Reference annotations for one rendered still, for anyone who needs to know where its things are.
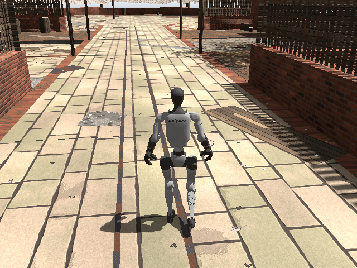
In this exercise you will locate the robot left hand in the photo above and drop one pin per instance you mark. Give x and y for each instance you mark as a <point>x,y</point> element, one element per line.
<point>151,157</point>

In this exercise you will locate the robot left thigh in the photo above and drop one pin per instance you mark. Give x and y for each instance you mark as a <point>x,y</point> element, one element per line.
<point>165,164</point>

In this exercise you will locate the robot right forearm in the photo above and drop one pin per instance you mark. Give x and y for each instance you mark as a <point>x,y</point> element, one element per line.
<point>206,144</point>

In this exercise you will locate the robot left upper arm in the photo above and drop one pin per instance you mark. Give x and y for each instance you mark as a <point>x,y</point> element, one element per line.
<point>157,127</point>

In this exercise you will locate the robot thigh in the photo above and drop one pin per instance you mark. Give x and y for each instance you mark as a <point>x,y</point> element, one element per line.
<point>165,164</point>
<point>191,167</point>

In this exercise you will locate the robot right thigh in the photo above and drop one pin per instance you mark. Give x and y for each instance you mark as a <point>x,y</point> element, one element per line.
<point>191,167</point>

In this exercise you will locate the robot right hand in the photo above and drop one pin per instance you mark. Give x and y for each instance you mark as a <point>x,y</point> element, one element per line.
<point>205,153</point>

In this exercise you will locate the robot left forearm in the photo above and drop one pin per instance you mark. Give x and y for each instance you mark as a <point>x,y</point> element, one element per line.
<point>150,147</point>

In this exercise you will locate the robot right upper arm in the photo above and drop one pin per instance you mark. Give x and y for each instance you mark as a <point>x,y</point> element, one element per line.
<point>198,126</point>

